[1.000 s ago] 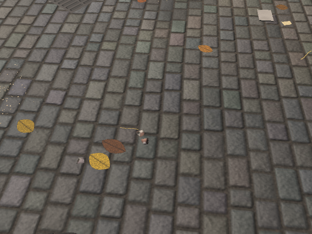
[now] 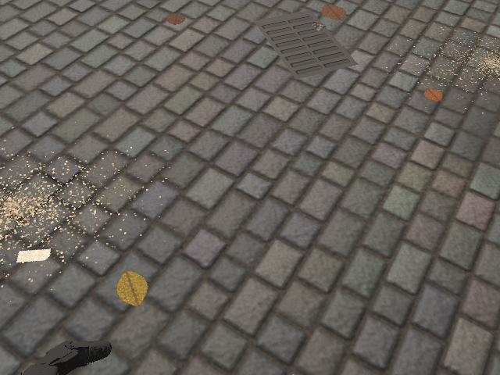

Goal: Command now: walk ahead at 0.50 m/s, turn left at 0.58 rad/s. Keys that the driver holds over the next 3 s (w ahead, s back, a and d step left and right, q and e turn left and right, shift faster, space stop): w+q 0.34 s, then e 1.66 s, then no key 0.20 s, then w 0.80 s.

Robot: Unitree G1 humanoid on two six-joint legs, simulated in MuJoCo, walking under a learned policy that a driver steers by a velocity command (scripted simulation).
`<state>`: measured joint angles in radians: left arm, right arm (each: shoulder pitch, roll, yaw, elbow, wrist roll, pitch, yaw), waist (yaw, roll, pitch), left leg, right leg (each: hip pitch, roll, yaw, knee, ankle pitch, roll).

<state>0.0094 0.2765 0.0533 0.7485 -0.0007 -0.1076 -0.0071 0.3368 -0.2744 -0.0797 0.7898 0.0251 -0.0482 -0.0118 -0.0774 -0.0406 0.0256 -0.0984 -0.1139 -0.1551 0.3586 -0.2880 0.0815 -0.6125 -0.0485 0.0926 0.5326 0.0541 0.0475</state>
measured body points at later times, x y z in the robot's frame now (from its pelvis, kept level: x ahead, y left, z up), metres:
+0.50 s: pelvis +0.26 -0.01 +0.00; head +0.30 +0.00 +0.45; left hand +0.20 +0.27 -0.13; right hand +0.53 -0.18 -0.08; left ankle +0.37 +0.17 -0.71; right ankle +0.20 -0.14 -0.74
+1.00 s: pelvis +0.35 +0.01 -0.02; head +0.37 -0.02 +0.43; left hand +0.47 +0.30 -0.11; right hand +0.51 -0.27 -0.13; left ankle +0.38 +0.16 -0.73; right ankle +0.37 -0.09 -0.75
